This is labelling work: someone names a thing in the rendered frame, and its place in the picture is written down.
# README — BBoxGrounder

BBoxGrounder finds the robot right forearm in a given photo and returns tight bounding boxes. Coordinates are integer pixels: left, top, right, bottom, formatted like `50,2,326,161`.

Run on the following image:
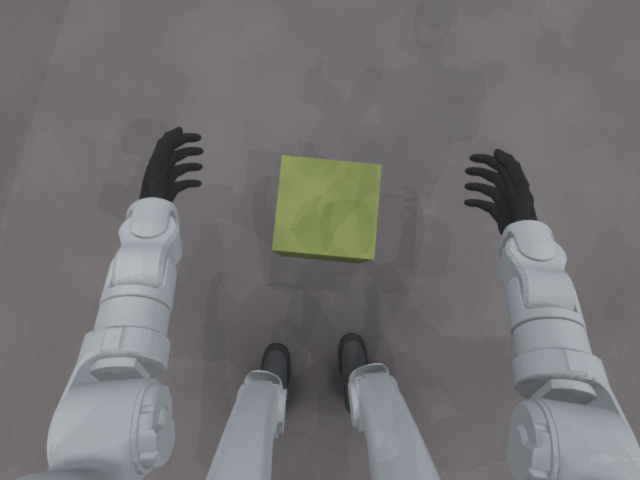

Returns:
498,220,640,456

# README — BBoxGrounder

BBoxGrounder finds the right robot upper arm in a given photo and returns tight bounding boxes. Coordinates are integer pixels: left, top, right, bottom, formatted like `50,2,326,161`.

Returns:
507,397,640,480

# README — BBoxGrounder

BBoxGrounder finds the left robot upper arm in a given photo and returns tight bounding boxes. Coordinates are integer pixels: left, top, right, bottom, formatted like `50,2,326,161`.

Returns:
16,377,175,480

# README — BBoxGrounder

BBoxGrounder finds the robot shin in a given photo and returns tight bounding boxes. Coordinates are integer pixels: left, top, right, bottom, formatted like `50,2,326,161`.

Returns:
236,370,283,400
349,363,399,389

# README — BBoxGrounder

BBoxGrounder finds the left robot shin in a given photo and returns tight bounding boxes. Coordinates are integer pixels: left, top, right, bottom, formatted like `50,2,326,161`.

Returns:
236,370,283,400

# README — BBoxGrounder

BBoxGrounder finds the robot right hand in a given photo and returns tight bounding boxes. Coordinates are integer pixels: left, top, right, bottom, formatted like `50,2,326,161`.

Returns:
464,149,538,236

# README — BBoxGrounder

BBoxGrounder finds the right robot shin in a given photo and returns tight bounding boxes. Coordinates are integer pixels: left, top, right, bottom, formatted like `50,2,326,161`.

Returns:
349,363,399,389

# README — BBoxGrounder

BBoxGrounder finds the robot left hand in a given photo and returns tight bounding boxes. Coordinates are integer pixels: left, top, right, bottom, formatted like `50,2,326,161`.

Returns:
139,127,204,203

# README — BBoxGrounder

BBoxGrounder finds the robot left forearm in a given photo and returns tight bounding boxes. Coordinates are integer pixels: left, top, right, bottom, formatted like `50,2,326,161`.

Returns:
47,197,182,465

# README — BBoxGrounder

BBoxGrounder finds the carton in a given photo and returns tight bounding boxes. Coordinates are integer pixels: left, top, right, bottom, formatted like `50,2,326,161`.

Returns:
272,155,382,263

